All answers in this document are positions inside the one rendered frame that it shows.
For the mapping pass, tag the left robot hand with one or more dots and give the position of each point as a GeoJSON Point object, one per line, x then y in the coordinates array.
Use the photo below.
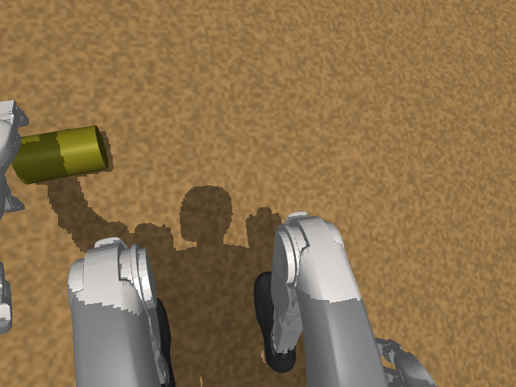
{"type": "Point", "coordinates": [11, 117]}

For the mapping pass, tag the right robot hand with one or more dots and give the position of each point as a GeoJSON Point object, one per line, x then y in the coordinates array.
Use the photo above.
{"type": "Point", "coordinates": [409, 370]}

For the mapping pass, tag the can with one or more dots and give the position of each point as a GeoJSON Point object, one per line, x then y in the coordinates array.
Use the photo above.
{"type": "Point", "coordinates": [58, 154]}

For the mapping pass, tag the left robot foot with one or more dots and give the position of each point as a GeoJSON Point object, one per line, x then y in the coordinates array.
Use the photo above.
{"type": "Point", "coordinates": [165, 341]}

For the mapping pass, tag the right robot foot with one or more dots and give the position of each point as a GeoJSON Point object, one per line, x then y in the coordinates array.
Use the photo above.
{"type": "Point", "coordinates": [264, 314]}

